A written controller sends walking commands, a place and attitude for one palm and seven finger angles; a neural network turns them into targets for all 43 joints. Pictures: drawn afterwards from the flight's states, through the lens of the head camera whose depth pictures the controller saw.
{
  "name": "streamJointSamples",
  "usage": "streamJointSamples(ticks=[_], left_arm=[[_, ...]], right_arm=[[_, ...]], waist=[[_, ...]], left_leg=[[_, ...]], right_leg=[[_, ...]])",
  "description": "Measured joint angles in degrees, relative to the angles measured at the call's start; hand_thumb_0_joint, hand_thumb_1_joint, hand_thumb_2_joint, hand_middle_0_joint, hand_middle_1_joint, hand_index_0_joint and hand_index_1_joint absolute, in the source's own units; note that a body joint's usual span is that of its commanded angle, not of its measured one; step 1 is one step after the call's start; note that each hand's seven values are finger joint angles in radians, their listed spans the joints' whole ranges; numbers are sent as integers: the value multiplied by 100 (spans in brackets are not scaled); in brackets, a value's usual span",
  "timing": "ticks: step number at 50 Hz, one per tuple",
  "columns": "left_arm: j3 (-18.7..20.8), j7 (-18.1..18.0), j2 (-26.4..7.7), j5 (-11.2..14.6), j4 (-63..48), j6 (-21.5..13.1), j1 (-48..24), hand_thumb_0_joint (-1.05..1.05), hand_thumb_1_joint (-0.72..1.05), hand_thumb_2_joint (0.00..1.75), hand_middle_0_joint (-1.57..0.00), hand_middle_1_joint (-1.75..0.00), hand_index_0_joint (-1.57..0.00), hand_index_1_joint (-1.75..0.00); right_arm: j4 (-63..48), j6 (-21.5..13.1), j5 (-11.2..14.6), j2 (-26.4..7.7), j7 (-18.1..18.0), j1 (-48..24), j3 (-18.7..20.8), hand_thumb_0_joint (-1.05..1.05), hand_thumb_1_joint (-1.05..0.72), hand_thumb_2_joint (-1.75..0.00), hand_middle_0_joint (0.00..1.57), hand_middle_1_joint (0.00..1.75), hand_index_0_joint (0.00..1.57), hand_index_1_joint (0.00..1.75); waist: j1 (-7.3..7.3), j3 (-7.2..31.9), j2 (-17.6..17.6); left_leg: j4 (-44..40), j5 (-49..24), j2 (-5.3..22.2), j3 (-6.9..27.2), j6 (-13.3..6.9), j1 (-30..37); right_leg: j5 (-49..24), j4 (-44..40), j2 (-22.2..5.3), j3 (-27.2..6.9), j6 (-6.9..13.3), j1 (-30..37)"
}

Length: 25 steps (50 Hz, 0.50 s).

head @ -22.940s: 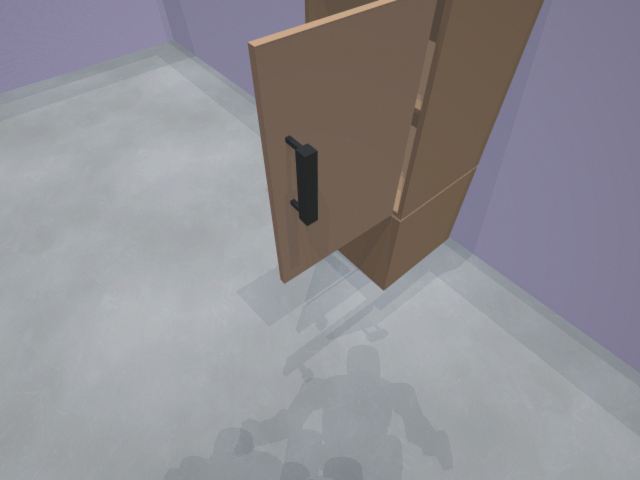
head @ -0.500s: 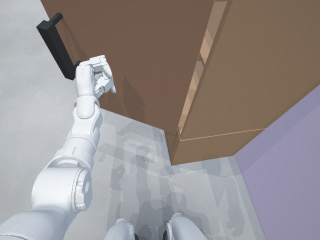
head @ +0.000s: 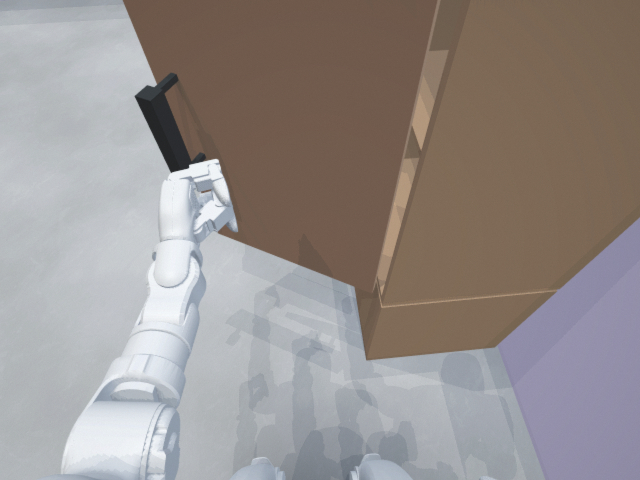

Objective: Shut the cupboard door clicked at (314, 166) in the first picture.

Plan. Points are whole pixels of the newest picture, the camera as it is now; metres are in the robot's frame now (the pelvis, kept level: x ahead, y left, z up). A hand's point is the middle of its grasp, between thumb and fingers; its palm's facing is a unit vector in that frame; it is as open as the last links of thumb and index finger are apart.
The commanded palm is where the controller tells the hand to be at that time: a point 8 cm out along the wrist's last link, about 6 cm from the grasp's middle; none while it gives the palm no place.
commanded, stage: draw the hand back to the body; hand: left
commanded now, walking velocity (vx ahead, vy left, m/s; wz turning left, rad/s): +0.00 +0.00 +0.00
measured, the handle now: (178, 131) +0.62 +0.20 +0.06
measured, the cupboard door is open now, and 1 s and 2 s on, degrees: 60 60 60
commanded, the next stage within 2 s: step back with the hand held close in 1.38 s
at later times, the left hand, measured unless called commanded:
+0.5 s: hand (106, 281) +0.30 +0.19 +0.15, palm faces +0.09 -0.98 -0.20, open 3.1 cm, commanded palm +0.26 +0.25 +0.16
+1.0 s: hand out of the picture +0.21 +0.31 +0.21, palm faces +0.42 -0.80 -0.42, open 6.1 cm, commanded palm +0.15 +0.35 +0.24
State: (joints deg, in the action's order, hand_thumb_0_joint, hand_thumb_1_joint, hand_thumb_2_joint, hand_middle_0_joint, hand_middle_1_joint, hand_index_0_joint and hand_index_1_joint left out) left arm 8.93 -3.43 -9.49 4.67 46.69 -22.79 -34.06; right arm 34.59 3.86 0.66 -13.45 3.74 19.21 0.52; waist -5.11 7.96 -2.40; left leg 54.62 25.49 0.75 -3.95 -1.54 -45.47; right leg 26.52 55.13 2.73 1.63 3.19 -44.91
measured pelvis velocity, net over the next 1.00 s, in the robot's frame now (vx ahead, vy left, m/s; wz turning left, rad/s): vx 0.02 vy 0.04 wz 0.04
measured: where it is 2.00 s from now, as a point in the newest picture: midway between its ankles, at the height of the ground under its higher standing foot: outside the picture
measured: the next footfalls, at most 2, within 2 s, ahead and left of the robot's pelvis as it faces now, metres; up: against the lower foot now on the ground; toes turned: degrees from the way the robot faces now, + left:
none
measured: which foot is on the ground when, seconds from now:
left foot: down 0.00-1.00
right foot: down 0.00-1.00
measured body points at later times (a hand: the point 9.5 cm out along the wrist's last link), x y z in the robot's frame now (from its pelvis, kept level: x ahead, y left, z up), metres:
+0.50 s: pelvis +0.01 +0.02 +0.05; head +0.00 +0.01 +0.50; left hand +0.29 +0.24 +0.16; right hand +0.20 -0.21 -0.03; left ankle +0.01 +0.10 -0.68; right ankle +0.00 -0.08 -0.68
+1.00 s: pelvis +0.02 +0.04 +0.06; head +0.00 +0.02 +0.51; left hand +0.18 +0.35 +0.24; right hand +0.21 -0.16 -0.03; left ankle +0.01 +0.10 -0.68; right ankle +0.00 -0.08 -0.68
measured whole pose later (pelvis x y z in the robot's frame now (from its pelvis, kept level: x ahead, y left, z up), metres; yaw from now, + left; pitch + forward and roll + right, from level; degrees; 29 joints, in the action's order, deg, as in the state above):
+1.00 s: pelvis +0.02 +0.04 +0.06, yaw +2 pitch -3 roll -1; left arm 17.5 -5.2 -22.3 5.2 -22.6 0.9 26.2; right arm 35.0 -1.1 2.1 -13.0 -2.3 12.0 -2.5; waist 3.2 0.6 -4.3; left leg 23.1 14.0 -3.4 -2.2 -4.4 -6.1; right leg 14.2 20.6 -0.1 2.2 -0.3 -3.4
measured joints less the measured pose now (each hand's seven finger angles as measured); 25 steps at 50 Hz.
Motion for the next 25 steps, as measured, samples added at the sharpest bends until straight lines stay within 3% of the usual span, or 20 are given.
streamJointSamples(ticks=[7,16,20,25], left_arm=[[-235,363,-139,426,-1382,419,1314,1,90,90,-129,-150,-130,-150],[-456,780,-261,714,-2547,925,2238,1,90,90,-127,-148,-128,-147],[-679,478,-482,333,-3341,1398,2830,1,90,90,-121,-141,-122,-141],[-756,228,-653,117,-4153,1871,3442,1,90,90,-110,-129,-111,-129]], right_arm=[[69,-48,207,-55,-215,200,-71,1,-90,-90,20,30,20,30],[-41,-338,348,-235,-429,-353,-79,1,-90,-90,20,30,20,30],[-162,-209,371,-120,-631,-698,-98,1,-90,-90,20,29,20,30],[-279,-132,347,3,-780,-1003,-235,1,-90,-90,20,29,20,30]], waist=[[175,-206,-1],[311,-304,14],[393,-392,51],[530,-546,41]], left_leg=[[-682,-271,-34,99,-1,922],[-1123,-438,-105,136,-62,1649],[-1606,-610,-163,87,-89,2221],[-2264,-870,-225,113,-142,2904]], right_leg=[[-265,-752,-4,70,-9,988],[-455,-1260,-55,88,-69,1766],[-609,-1693,-96,22,-109,2307],[-892,-2402,-134,25,-176,3025]])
